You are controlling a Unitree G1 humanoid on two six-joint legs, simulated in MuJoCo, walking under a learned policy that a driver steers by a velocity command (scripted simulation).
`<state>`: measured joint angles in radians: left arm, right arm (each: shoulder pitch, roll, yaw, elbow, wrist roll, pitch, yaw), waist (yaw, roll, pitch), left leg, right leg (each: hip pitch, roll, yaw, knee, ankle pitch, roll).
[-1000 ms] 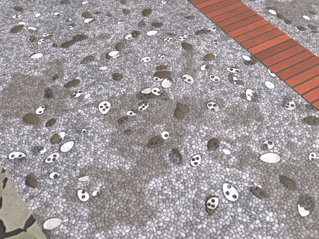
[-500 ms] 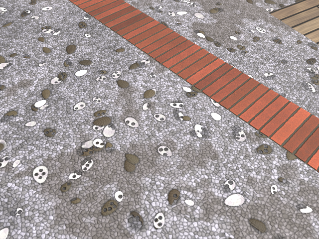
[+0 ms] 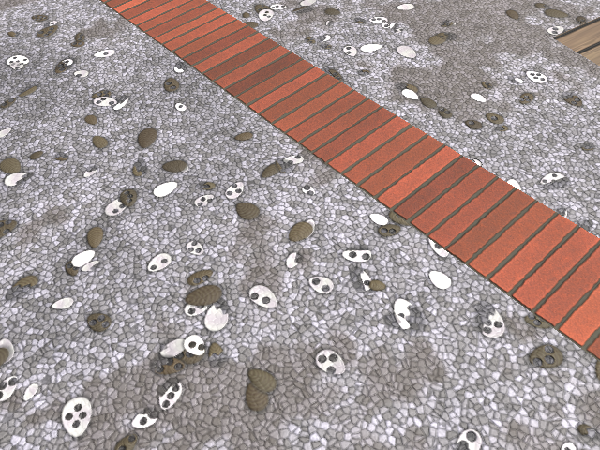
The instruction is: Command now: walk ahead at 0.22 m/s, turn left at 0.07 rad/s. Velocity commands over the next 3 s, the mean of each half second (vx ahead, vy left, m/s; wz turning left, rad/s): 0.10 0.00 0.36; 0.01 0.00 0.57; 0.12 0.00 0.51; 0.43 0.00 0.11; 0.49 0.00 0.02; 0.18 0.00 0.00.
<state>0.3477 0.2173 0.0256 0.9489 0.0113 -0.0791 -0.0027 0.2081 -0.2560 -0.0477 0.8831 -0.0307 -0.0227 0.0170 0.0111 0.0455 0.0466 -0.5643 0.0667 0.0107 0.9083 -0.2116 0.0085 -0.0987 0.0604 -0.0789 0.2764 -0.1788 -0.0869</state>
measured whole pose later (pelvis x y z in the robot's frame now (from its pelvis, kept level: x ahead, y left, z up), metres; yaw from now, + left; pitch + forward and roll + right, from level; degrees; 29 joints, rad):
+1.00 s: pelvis +0.07 -0.02 +0.00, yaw +31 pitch +0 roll +1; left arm 0.21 0.25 0.04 0.78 0.03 0.01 0.04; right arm 0.18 -0.31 -0.09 0.82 -0.01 0.09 0.04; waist 0.01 0.03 0.06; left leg -0.40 -0.03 -0.03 0.93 -0.44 -0.06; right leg -0.19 -0.03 -0.10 0.42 -0.24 -0.04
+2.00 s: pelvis +0.26 +0.15 +0.00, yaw +48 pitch +1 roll -1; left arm 0.43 0.21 0.03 0.92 0.01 -0.08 -0.02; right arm 0.17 -0.29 -0.03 0.84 -0.04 -0.03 0.05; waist 0.03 0.06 0.03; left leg -0.64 0.08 0.01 0.90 -0.13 0.02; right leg 0.01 0.08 -0.03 0.20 -0.23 -0.08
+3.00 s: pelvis +0.54 +0.48 -0.01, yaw +48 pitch -1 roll +0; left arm 0.24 0.18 0.00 1.00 0.02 -0.03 0.02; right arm 0.22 -0.19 -0.01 1.07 -0.02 0.03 -0.03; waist 0.00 0.02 0.06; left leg -0.30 0.02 -0.03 0.69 -0.39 0.00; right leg -0.28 0.05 -0.09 0.41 -0.11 -0.10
